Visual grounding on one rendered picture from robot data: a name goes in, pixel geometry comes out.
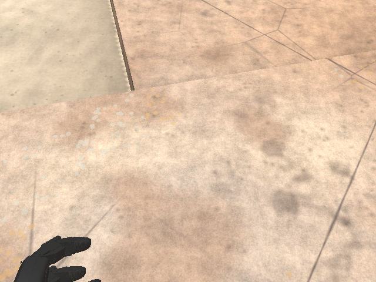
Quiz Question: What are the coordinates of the robot left hand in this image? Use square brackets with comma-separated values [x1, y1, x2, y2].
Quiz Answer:
[14, 236, 101, 282]

